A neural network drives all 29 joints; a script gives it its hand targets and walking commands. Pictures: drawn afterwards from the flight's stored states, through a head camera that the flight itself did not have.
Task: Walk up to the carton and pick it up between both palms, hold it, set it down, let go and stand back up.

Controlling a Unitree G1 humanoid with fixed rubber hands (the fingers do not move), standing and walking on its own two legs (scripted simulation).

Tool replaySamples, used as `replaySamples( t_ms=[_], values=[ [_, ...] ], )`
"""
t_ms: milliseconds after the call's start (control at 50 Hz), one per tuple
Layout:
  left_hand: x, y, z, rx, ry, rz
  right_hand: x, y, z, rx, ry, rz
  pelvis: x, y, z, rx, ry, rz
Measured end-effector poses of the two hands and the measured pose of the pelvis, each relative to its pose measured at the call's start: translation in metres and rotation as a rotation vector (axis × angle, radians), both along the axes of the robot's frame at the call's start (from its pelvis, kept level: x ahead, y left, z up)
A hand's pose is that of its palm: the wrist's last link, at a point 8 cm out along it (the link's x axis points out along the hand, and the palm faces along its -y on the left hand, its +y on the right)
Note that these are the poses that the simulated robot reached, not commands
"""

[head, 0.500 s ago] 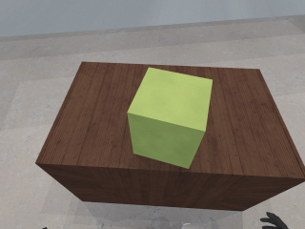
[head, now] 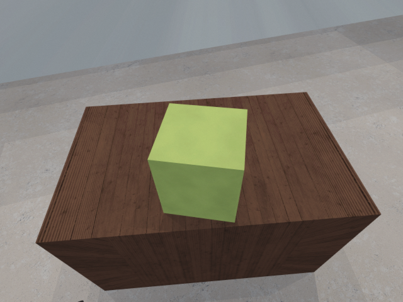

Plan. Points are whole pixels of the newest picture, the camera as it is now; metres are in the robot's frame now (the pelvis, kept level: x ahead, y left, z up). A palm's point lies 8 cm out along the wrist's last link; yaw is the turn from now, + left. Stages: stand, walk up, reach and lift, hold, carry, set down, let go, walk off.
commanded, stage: walk up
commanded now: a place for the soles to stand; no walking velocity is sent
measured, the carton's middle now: (202, 164) +0.48 +0.01 -0.06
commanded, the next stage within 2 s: stand in 0.44 s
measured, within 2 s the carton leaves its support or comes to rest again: neither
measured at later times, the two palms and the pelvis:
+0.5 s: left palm out of the picture +0.10 +0.29 -0.11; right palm out of the picture +0.07 -0.30 -0.11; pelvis +0.01 +0.00 +0.00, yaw -2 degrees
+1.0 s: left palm (96, 275) +0.21 +0.25 -0.09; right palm (363, 300) +0.14 -0.30 -0.09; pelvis +0.00 -0.01 -0.02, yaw +1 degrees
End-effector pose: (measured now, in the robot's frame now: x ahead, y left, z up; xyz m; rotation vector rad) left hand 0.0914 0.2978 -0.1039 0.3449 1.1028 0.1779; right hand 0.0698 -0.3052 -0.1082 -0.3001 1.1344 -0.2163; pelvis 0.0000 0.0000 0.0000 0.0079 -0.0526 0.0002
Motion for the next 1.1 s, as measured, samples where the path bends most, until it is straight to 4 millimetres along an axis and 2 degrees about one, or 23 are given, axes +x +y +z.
replaySamples(
  t_ms=[180,480,660,700,780,840,900,1000,1100],
  values=[
    [0.006,-0.001,-0.001,0.008,0.018,-0.002,-0.013,-0.009,0.000,-0.011,0.044,-0.045,0.004,-0.003,0.002,0.000,0.007,-0.018],
    [0.008,-0.003,-0.004,0.019,0.058,0.001,0.000,0.001,-0.006,0.020,0.038,-0.065,0.010,-0.003,0.003,-0.001,0.013,-0.033],
    [0.010,-0.005,-0.005,0.017,0.075,0.002,0.000,0.000,-0.006,0.017,0.038,-0.072,0.011,-0.004,0.002,-0.002,0.018,-0.039],
    [0.022,-0.003,-0.009,0.029,0.112,0.028,0.007,-0.002,-0.010,0.014,0.012,-0.046,0.005,-0.005,-0.004,-0.006,0.025,-0.015],
    [0.064,-0.010,-0.011,0.032,0.114,0.006,0.035,-0.003,-0.014,0.028,-0.072,-0.023,-0.008,-0.008,-0.018,-0.017,0.020,0.019],
    [0.093,-0.025,-0.002,0.020,0.043,-0.029,0.057,-0.003,-0.010,0.032,-0.164,-0.027,-0.009,-0.009,-0.024,-0.023,0.006,0.019],
    [0.110,-0.041,0.010,-0.006,-0.038,-0.058,0.070,-0.001,0.002,0.024,-0.246,-0.019,-0.005,-0.009,-0.023,-0.026,-0.016,0.019],
    [0.116,-0.052,0.019,-0.041,-0.088,-0.064,0.074,0.006,0.014,0.019,-0.306,-0.015,0.001,-0.010,-0.018,-0.014,-0.046,0.009],
    [0.102,-0.041,0.015,-0.054,-0.078,-0.020,0.063,0.022,0.012,0.033,-0.288,-0.012,0.002,-0.009,-0.014,-0.007,-0.040,0.002]
  ],
)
